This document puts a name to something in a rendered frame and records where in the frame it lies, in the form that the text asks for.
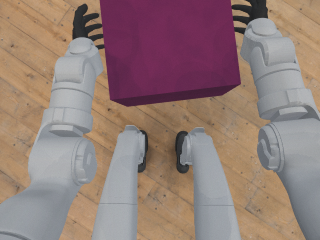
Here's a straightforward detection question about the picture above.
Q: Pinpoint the carton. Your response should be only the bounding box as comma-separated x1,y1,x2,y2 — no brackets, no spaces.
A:
99,0,241,107

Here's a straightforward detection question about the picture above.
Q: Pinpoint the robot right forearm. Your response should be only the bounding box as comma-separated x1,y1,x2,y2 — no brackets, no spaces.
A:
240,18,320,123

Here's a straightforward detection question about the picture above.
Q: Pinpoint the robot left forearm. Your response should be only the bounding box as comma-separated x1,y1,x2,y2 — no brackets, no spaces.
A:
28,37,104,177

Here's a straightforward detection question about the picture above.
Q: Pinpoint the right robot hand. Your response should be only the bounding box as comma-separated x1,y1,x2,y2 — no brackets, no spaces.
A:
231,0,268,34

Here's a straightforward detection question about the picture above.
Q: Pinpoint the robot right shin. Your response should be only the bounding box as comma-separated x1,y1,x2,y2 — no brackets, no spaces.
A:
180,127,213,165

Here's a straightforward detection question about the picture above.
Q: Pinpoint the robot left upper arm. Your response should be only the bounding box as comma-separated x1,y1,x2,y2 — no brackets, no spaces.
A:
0,137,98,240

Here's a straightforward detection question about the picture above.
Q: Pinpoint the robot left foot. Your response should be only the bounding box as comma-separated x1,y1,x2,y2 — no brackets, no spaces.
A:
137,130,148,173

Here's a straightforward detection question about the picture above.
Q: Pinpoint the left robot hand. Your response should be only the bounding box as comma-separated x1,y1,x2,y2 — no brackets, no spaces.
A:
72,4,105,50

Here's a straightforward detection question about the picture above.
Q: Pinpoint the robot right upper arm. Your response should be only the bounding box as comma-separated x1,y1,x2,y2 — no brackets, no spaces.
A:
257,118,320,240

